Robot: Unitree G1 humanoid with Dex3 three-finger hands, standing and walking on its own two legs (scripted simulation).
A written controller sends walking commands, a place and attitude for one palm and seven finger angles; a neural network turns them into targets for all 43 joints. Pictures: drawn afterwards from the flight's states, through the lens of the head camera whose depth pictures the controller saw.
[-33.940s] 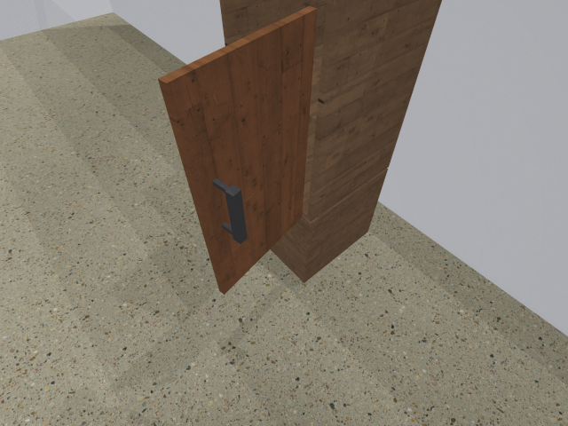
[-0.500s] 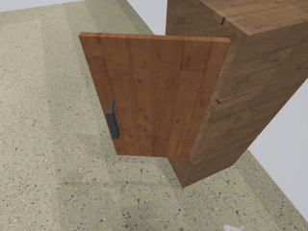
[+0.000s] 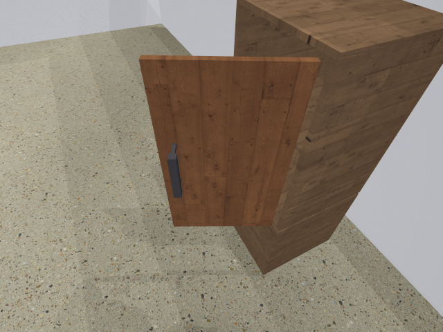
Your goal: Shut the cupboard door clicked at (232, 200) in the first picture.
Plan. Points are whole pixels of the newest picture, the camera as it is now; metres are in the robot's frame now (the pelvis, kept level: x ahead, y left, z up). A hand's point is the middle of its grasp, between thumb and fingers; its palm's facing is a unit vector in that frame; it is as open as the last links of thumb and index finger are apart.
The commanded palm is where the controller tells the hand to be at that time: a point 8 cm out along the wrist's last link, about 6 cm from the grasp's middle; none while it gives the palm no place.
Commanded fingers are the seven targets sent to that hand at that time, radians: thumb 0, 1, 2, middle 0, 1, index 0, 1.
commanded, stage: come to a stop and stand still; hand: left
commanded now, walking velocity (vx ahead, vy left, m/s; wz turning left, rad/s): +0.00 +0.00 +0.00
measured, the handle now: (175, 171) +0.49 +0.14 -0.03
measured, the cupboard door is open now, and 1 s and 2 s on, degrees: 64 64 64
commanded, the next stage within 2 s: look again from close up in 1.62 s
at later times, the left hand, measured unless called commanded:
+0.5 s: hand out of the picture -0.04 +0.21 -0.18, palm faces +0.02 -0.99 -0.16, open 7.4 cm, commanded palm none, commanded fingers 0.00 0.90 0.90 -0.20 -0.30 -0.20 -0.30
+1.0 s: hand out of the picture -0.01 +0.20 -0.17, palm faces +0.02 -0.99 -0.17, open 7.4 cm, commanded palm none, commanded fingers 0.00 0.90 0.90 -0.20 -0.30 -0.20 -0.30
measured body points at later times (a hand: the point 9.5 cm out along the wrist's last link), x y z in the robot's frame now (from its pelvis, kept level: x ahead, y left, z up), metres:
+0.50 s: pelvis -0.02 +0.04 +0.00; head -0.02 +0.06 +0.45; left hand -0.04 +0.26 -0.16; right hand +0.00 -0.20 -0.14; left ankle +0.03 +0.08 -0.73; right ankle +0.04 -0.13 -0.73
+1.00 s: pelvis +0.01 +0.04 +0.01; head +0.01 +0.06 +0.46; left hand -0.01 +0.25 -0.16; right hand +0.04 -0.20 -0.14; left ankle +0.03 +0.08 -0.73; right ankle +0.04 -0.13 -0.73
